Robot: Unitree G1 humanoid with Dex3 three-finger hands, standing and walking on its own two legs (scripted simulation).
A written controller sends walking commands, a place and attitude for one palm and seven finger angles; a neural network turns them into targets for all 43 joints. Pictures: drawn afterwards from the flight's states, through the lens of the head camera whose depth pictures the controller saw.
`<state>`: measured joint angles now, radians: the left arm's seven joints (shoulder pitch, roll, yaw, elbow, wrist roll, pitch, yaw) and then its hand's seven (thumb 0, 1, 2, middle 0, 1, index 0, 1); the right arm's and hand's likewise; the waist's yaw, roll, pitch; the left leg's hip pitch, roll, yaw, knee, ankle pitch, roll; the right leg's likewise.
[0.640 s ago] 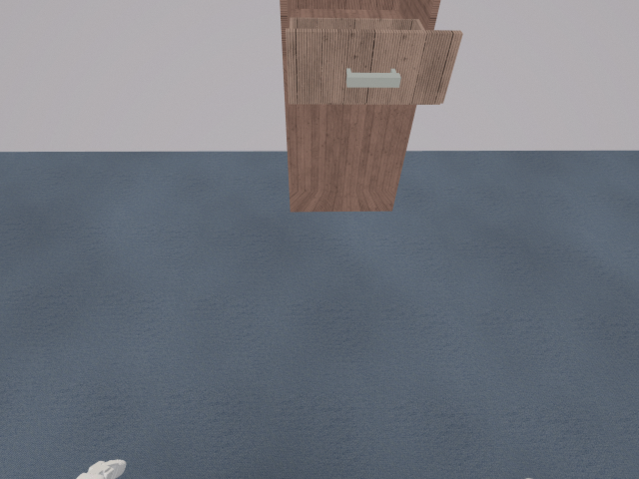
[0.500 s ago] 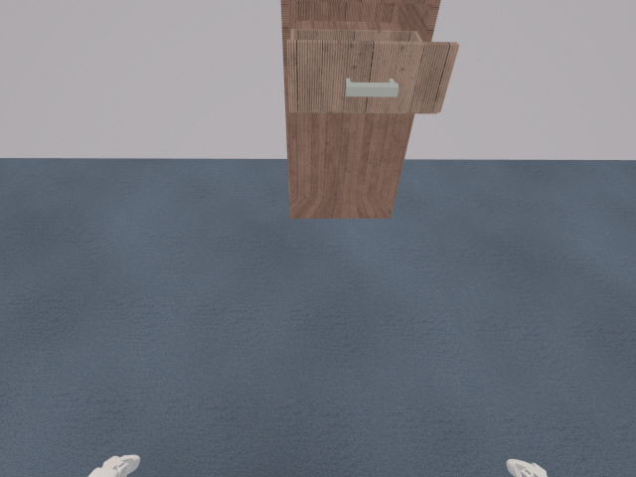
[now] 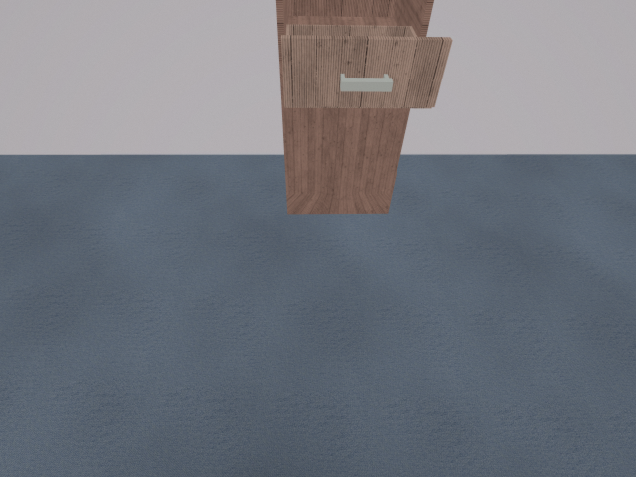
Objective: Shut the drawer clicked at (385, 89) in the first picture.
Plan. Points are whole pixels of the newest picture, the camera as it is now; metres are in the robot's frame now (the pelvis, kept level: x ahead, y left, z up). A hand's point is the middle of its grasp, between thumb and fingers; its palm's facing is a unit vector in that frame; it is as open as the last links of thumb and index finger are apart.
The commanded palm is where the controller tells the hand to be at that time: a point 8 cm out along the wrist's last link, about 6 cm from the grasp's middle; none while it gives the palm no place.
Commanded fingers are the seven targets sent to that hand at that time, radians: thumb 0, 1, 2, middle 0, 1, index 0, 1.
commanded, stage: stand and wait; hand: left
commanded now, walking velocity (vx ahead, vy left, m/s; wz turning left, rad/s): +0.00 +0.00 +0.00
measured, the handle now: (365, 80) +1.01 -0.06 +0.02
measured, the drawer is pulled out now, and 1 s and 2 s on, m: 0.30 0.30 0.30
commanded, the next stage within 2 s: look at it before walking up in 0.18 s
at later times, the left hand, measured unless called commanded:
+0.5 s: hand out of the picture +0.07 +0.23 -0.15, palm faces -0.02 -0.94 -0.33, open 7.4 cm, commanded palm none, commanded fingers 0.00 0.90 0.90 -0.20 -0.30 -0.20 -0.30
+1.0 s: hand out of the picture +0.07 +0.23 -0.15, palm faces -0.03 -0.94 -0.34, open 7.4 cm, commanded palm none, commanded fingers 0.00 0.90 0.90 -0.20 -0.30 -0.20 -0.30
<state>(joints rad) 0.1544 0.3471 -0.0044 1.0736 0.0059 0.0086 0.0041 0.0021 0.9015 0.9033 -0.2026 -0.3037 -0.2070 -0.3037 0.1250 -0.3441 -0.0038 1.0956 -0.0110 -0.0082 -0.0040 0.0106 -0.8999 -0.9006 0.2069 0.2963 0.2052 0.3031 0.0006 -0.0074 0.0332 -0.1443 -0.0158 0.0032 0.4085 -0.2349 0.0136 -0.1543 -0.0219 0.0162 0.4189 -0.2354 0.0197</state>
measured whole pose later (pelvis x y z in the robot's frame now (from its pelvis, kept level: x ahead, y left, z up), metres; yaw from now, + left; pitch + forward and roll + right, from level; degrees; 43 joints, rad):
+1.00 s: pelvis -0.01 -0.02 +0.00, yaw -1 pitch -2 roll +0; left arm 0.15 0.34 0.00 1.08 0.01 0.00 0.00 0.00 0.90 0.90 -0.20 -0.30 -0.21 -0.30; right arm 0.12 -0.34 0.00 1.11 -0.01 -0.01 -0.01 0.01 -0.90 -0.90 0.21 0.30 0.21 0.30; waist 0.01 0.00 0.03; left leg -0.13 0.02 0.01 0.37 -0.21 -0.01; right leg -0.15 0.01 0.03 0.39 -0.20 0.00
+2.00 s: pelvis +0.21 -0.02 +0.00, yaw -36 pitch +0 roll -1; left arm 0.18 0.28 0.11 0.91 0.04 0.03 -0.04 0.00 0.91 0.90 -0.19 -0.30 -0.20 -0.30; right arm 0.37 -0.17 -0.04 1.01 -0.02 -0.08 -0.03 0.00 -0.92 -0.90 0.21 0.30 0.20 0.30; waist 0.00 -0.05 0.03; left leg -0.07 0.06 0.27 0.38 -0.30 0.03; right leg -0.68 -0.09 -0.04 1.13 -0.14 0.02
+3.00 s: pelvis +0.50 -0.23 +0.00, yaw -66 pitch +0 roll -3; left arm 0.20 0.21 0.09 0.95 0.03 0.06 -0.03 0.00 0.91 0.90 -0.20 -0.30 -0.20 -0.30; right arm 0.28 -0.17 -0.05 0.99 -0.03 -0.04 -0.03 0.00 -0.92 -0.90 0.21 0.30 0.20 0.30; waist 0.00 -0.04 0.08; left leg -0.12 0.12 0.32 0.46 -0.33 0.03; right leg -0.57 -0.08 -0.09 0.97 -0.26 0.05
